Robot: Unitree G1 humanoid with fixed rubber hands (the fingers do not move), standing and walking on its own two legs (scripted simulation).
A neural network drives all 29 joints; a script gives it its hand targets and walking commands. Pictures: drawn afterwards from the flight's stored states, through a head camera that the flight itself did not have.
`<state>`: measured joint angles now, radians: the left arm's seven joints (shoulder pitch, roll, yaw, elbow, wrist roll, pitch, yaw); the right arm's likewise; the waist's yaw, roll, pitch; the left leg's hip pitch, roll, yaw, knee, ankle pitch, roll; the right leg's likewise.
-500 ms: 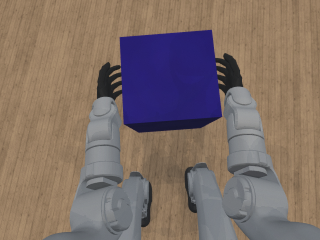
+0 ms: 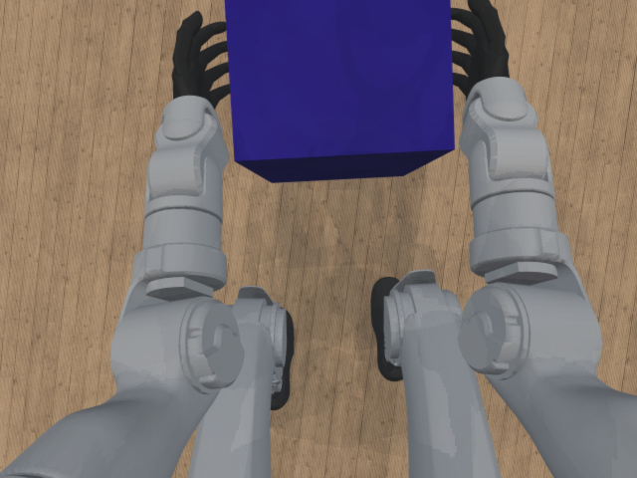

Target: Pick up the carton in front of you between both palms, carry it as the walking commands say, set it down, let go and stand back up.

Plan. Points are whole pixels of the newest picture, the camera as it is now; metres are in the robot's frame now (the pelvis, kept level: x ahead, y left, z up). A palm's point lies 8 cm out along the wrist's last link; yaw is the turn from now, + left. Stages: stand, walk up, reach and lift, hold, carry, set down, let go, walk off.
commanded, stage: set down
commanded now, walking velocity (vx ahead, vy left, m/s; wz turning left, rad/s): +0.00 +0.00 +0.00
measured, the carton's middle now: (336, 90) +0.54 -0.05 -0.19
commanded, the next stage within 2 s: none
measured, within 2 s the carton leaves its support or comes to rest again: rests again in 0.54 s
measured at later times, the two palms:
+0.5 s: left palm (241, 107) +0.56 +0.09 -0.26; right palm (450, 94) +0.54 -0.21 -0.26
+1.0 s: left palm (240, 110) +0.56 +0.10 -0.28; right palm (449, 99) +0.54 -0.21 -0.28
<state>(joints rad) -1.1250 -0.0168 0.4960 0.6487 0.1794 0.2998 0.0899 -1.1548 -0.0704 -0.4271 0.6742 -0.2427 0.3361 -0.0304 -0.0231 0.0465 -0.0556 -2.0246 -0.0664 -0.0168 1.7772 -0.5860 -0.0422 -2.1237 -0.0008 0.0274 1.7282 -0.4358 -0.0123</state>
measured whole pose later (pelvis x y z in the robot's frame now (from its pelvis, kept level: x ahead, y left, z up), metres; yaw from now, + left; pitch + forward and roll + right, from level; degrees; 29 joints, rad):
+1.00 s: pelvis -0.01 +0.01 -0.12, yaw +1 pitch +36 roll +1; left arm -1.53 0.19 0.30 0.95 -0.01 0.23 0.13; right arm -1.52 -0.34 -0.34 0.97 -0.06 0.24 0.04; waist -0.07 0.05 0.42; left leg -2.19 -0.12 -0.01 2.23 -0.66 -0.04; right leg -2.28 -0.03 0.04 2.16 -0.51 0.01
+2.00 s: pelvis -0.01 +0.01 -0.13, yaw +0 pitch +33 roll +1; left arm -1.56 0.37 0.04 1.02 -0.24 0.14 0.14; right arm -1.60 -0.50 -0.17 1.18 0.20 0.08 -0.04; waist -0.05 0.04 0.49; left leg -2.16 -0.11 -0.01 2.27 -0.69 -0.04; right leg -2.25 -0.02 0.03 2.20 -0.52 0.01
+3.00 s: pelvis +0.02 +0.00 +0.13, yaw -1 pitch +47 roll +2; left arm -1.27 0.25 0.31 0.85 0.01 0.23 0.07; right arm -1.30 -0.36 -0.36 0.93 -0.05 0.21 0.04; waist -0.03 0.02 0.00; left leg -1.65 -0.05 -0.03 1.25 -0.42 -0.03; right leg -1.72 0.01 0.03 1.20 -0.29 0.00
